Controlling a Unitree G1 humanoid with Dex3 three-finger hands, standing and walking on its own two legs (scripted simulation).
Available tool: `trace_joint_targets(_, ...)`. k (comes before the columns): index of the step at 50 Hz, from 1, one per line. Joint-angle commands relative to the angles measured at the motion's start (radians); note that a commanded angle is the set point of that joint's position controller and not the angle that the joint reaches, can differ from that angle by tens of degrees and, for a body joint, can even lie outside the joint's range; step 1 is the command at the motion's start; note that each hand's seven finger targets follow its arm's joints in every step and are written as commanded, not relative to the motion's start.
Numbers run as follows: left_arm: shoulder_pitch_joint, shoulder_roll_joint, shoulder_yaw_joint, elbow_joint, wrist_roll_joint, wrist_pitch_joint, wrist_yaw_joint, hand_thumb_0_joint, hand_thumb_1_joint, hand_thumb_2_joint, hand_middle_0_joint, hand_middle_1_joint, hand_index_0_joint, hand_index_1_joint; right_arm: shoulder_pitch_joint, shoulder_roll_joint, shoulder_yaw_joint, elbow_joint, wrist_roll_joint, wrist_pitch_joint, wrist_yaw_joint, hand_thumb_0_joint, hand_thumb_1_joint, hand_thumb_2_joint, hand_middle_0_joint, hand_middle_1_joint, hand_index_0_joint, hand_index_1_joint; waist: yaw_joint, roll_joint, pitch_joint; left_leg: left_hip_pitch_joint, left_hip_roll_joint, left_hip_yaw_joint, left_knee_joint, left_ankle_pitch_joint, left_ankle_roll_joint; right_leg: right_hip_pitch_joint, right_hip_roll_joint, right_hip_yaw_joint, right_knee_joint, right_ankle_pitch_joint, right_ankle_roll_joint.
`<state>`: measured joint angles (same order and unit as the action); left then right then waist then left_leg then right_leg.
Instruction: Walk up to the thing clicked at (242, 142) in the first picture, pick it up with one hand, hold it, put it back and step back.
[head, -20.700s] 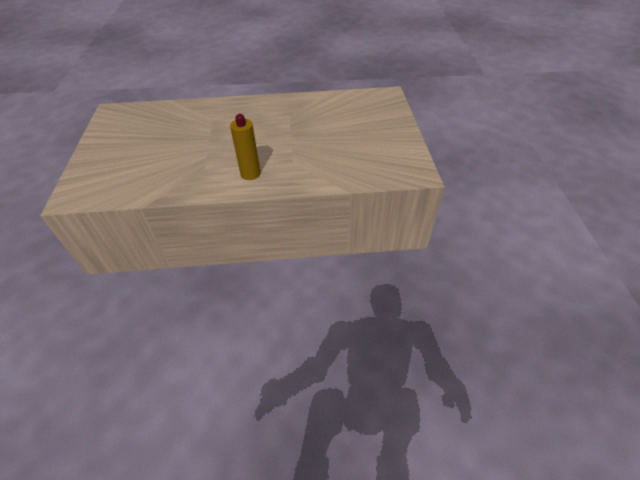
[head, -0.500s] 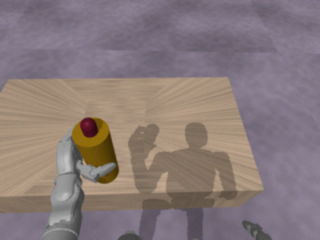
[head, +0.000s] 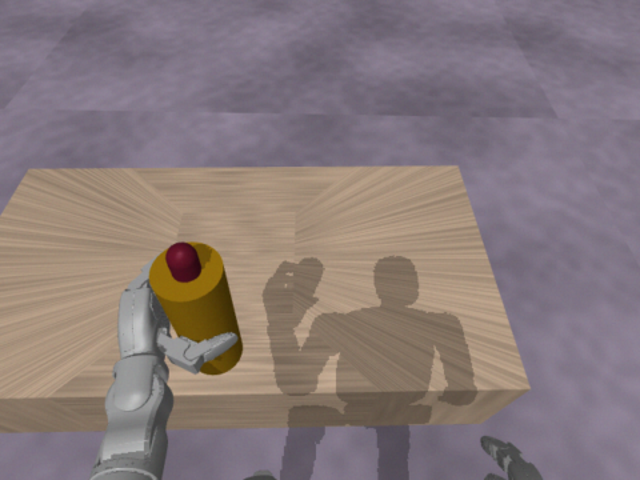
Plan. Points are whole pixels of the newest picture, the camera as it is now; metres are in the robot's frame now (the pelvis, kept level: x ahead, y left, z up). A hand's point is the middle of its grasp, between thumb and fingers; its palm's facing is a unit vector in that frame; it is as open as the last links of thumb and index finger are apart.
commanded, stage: hold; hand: left
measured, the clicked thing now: (201, 309) +0.32 +0.15 +0.05
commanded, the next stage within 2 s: crouch in 1.78 s
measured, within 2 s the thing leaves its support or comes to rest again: neither
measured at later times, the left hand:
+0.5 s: hand (190, 316) +0.31 +0.17 +0.04, palm faces +0.15 -0.99 -0.02, open 10.8 cm
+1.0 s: hand (186, 319) +0.31 +0.17 +0.04, palm faces +0.16 -0.99 -0.02, open 10.8 cm
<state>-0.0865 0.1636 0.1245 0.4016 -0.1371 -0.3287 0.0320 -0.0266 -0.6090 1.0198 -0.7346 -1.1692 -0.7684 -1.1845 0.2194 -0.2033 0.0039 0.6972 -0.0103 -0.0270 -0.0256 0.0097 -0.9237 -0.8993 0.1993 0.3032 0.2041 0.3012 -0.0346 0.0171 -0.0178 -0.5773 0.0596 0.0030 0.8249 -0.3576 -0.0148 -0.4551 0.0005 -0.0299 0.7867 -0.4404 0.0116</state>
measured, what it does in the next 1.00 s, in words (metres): stands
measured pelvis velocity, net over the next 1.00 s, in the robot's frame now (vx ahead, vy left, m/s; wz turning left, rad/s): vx -0.02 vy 0.00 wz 0.00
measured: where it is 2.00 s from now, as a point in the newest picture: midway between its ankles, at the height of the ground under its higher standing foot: outside the picture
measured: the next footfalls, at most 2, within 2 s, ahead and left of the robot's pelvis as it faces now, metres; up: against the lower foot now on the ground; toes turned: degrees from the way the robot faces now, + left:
none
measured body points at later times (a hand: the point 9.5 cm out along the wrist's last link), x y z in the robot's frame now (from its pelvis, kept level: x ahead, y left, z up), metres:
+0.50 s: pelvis -0.01 +0.00 +0.00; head +0.03 +0.01 +0.45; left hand +0.30 +0.22 +0.04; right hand +0.12 -0.24 -0.11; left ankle +0.03 +0.13 -0.70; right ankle -0.03 -0.13 -0.70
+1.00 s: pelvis -0.02 +0.00 +0.00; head +0.03 +0.01 +0.45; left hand +0.30 +0.22 +0.04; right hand +0.12 -0.24 -0.11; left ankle +0.03 +0.13 -0.70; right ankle -0.03 -0.13 -0.70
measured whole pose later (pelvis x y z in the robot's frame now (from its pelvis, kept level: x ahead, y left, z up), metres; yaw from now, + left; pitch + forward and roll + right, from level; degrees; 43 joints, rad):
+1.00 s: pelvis -0.02 +0.00 +0.00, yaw +0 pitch +5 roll -2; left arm -0.11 0.17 0.13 0.44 -0.14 -0.35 0.02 -0.03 -0.61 1.03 -0.73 -1.18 -0.76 -1.20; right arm 0.21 -0.20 0.01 0.69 -0.01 -0.06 -0.04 0.01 -0.93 -0.90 0.20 0.30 0.20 0.30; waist -0.03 0.01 0.00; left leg -0.57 0.05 0.00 0.81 -0.33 -0.01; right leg -0.45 -0.01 -0.03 0.78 -0.42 0.01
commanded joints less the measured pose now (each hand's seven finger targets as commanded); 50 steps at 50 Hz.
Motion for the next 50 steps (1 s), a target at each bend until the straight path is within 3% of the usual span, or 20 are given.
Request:
trace_joint_targets(1,-0.375,0.135,0.076,-0.352,-0.038,-0.138,0.002,0.000,0.123,1.322,-1.332,-1.527,-1.361,-1.521,-0.021,-0.130,-0.046,-0.121,0.004,-0.044,-0.012,0.000,-0.921,-0.904,0.200,0.300,0.200,0.300,0.006,0.033,-0.321,0.257,-0.030,0.002,-0.092,0.262,0.022,0.037,0.017,-0.002,-0.112,0.349,-0.009)
trace_joint_targets(5,-0.381,0.119,0.052,-0.368,-0.040,-0.152,-0.008,0.000,0.107,1.313,-1.320,-1.527,-1.352,-1.518,-0.044,-0.134,-0.046,-0.136,0.004,-0.055,-0.010,0.000,-0.920,-0.904,0.200,0.300,0.200,0.300,0.000,0.064,-0.330,0.284,-0.029,-0.002,-0.106,0.207,0.015,0.007,0.018,-0.007,-0.110,0.289,-0.015)
trace_joint_targets(7,-0.398,0.133,0.066,-0.393,-0.045,-0.157,-0.011,0.000,0.110,1.314,-1.314,-1.523,-1.346,-1.514,-0.027,-0.135,-0.047,-0.131,0.000,-0.056,-0.012,0.000,-0.919,-0.903,0.200,0.300,0.200,0.300,0.000,0.050,-0.377,0.292,-0.030,-0.004,-0.089,0.250,0.020,0.026,0.019,-0.005,-0.106,0.334,-0.011)
trace_joint_targets(11,-0.378,0.124,0.047,-0.409,-0.046,-0.154,-0.014,0.000,0.086,1.324,-1.326,-1.535,-1.357,-1.528,-0.026,-0.128,-0.042,-0.130,0.000,-0.063,-0.015,0.000,-0.926,-0.906,0.200,0.300,0.200,0.300,-0.003,0.058,-0.389,0.301,-0.032,-0.001,-0.081,0.280,0.023,0.041,0.016,-0.001,-0.106,0.369,-0.006)
trace_joint_targets(15,-0.387,0.128,0.061,-0.392,-0.041,-0.144,0.000,0.000,0.119,1.343,-1.330,-1.541,-1.359,-1.535,-0.032,-0.130,-0.041,-0.133,0.003,-0.064,-0.018,0.000,-0.919,-0.905,0.200,0.300,0.200,0.300,0.003,0.040,-0.356,0.288,-0.028,-0.006,-0.102,0.248,0.020,0.032,0.019,-0.007,-0.113,0.334,-0.011)
trace_joint_targets(16,-0.416,0.123,0.055,-0.383,-0.040,-0.146,0.000,0.000,0.107,1.336,-1.332,-1.538,-1.360,-1.533,-0.045,-0.126,-0.036,-0.132,0.003,-0.062,-0.019,0.000,-0.921,-0.906,0.200,0.300,0.200,0.300,-0.002,0.047,-0.309,0.270,-0.031,-0.002,-0.113,0.196,0.018,0.012,0.018,-0.004,-0.125,0.288,-0.013)
trace_joint_targets(20,-0.410,0.142,0.075,-0.341,-0.039,-0.143,-0.004,0.000,0.133,1.342,-1.326,-1.541,-1.356,-1.534,-0.037,-0.135,-0.040,-0.124,0.002,-0.062,-0.020,0.000,-0.918,-0.905,0.200,0.300,0.200,0.300,0.002,0.051,-0.326,0.277,-0.029,-0.006,-0.113,0.203,0.017,0.012,0.017,-0.007,-0.119,0.289,-0.014)
trace_joint_targets(22,-0.428,0.128,0.054,-0.355,-0.038,-0.147,-0.012,0.000,0.121,1.347,-1.334,-1.544,-1.363,-1.539,-0.043,-0.131,-0.039,-0.135,0.003,-0.064,-0.018,0.000,-0.915,-0.905,0.200,0.300,0.200,0.300,0.001,0.053,-0.325,0.280,-0.030,-0.005,-0.117,0.205,0.015,0.021,0.018,-0.009,-0.117,0.290,-0.014)
trace_joint_targets(23,-0.402,0.138,0.069,-0.350,-0.038,-0.145,-0.009,0.000,0.117,1.346,-1.334,-1.550,-1.364,-1.544,-0.046,-0.130,-0.039,-0.138,0.003,-0.065,-0.018,0.000,-0.920,-0.905,0.200,0.300,0.200,0.300,0.013,0.054,-0.335,0.272,-0.033,-0.003,-0.114,0.205,0.015,0.028,0.016,-0.007,-0.122,0.291,-0.014)
trace_joint_targets(25,-0.404,0.126,0.058,-0.334,-0.040,-0.144,-0.014,0.000,0.100,1.339,-1.338,-1.545,-1.369,-1.539,-0.043,-0.132,-0.041,-0.138,0.004,-0.068,-0.016,0.000,-0.920,-0.905,0.200,0.300,0.200,0.300,0.006,0.046,-0.327,0.273,-0.032,-0.004,-0.123,0.168,0.015,0.021,0.018,-0.009,-0.127,0.257,-0.015)
trace_joint_targets(30,-0.398,0.130,0.062,-0.343,-0.046,-0.152,-0.018,0.000,0.122,1.336,-1.335,-1.540,-1.364,-1.535,-0.033,-0.134,-0.040,-0.137,0.003,-0.072,-0.018,0.000,-0.921,-0.905,0.200,0.300,0.200,0.300,0.002,0.045,-0.360,0.295,-0.030,-0.001,-0.103,0.228,0.017,0.024,0.017,-0.004,-0.120,0.314,-0.011)
trace_joint_targets(31,-0.408,0.113,0.035,-0.362,-0.046,-0.154,-0.022,0.000,0.114,1.335,-1.331,-1.535,-1.360,-1.530,-0.035,-0.132,-0.038,-0.140,0.002,-0.074,-0.016,0.000,-0.921,-0.906,0.200,0.300,0.200,0.300,-0.004,0.047,-0.358,0.300,-0.027,-0.008,-0.107,0.231,0.015,0.019,0.020,-0.010,-0.112,0.312,-0.013)
trace_joint_targets(33,-0.400,0.137,0.068,-0.340,-0.049,-0.154,-0.019,0.000,0.133,1.345,-1.332,-1.536,-1.357,-1.535,-0.032,-0.133,-0.039,-0.133,0.005,-0.072,-0.018,0.000,-0.924,-0.908,0.200,0.300,0.200,0.300,0.004,0.035,-0.346,0.278,-0.032,-0.002,-0.099,0.242,0.020,0.026,0.016,-0.003,-0.119,0.332,-0.009)
trace_joint_targets(34,-0.412,0.122,0.043,-0.355,-0.046,-0.154,-0.021,0.000,0.125,1.347,-1.336,-1.542,-1.363,-1.539,-0.031,-0.131,-0.037,-0.134,0.004,-0.073,-0.018,0.000,-0.922,-0.907,0.200,0.300,0.200,0.300,-0.004,0.036,-0.341,0.283,-0.029,-0.005,-0.103,0.232,0.019,0.023,0.018,-0.005,-0.115,0.320,-0.010)
trace_joint_targets(36,-0.415,0.152,0.072,-0.374,-0.042,-0.156,-0.016,0.000,0.150,1.354,-1.340,-1.542,-1.364,-1.541,-0.031,-0.126,-0.036,-0.130,0.005,-0.073,-0.019,0.000,-0.926,-0.908,0.200,0.300,0.200,0.300,0.008,0.058,-0.360,0.284,-0.033,0.000,-0.102,0.248,0.019,0.037,0.015,-0.001,-0.117,0.337,-0.010)
trace_joint_targets(37,-0.441,0.125,0.042,-0.389,-0.043,-0.154,-0.014,0.000,0.129,1.346,-1.347,-1.550,-1.373,-1.548,-0.035,-0.131,-0.037,-0.136,0.005,-0.076,-0.018,0.000,-0.929,-0.908,0.200,0.300,0.200,0.300,-0.003,0.053,-0.346,0.299,-0.029,-0.006,-0.111,0.227,0.017,0.020,0.017,-0.005,-0.117,0.309,-0.012)
trace_joint_targets(41,-0.414,0.128,0.062,-0.365,-0.042,-0.149,-0.002,0.000,0.090,1.328,-1.321,-1.533,-1.350,-1.528,-0.044,-0.130,-0.036,-0.135,0.005,-0.077,-0.021,0.000,-0.927,-0.908,0.200,0.300,0.200,0.300,0.004,0.062,-0.322,0.285,-0.029,-0.009,-0.132,0.156,0.012,0.005,0.020,-0.012,-0.126,0.241,-0.016)
trace_joint_targets(44,-0.422,0.152,0.086,-0.339,-0.039,-0.149,-0.001,0.000,0.103,1.342,-1.322,-1.540,-1.350,-1.536,-0.039,-0.130,-0.037,-0.132,0.006,-0.074,-0.026,0.000,-0.928,-0.908,0.200,0.300,0.200,0.300,0.007,0.042,-0.339,0.270,-0.033,-0.002,-0.118,0.188,0.018,0.030,0.015,-0.005,-0.126,0.280,-0.013)
trace_joint_targets(46,-0.387,0.121,0.057,-0.312,-0.040,-0.147,-0.011,0.000,0.096,1.357,-1.329,-1.549,-1.356,-1.547,-0.039,-0.128,-0.036,-0.134,0.006,-0.075,-0.024,0.000,-0.924,-0.908,0.200,0.300,0.200,0.300,0.001,0.033,-0.320,0.268,-0.033,0.000,-0.116,0.193,0.019,0.023,0.015,-0.004,-0.127,0.287,-0.011)
trace_joint_targets(50,-0.411,0.138,0.062,-0.311,-0.037,-0.151,-0.016,0.000,0.134,1.350,-1.325,-1.542,-1.352,-1.539,-0.029,-0.137,-0.041,-0.126,0.003,-0.077,-0.022,0.000,-0.924,-0.908,0.200,0.300,0.200,0.300,0.001,0.051,-0.356,0.301,-0.029,-0.007,-0.111,0.215,0.016,0.006,0.016,-0.008,-0.118,0.295,-0.014)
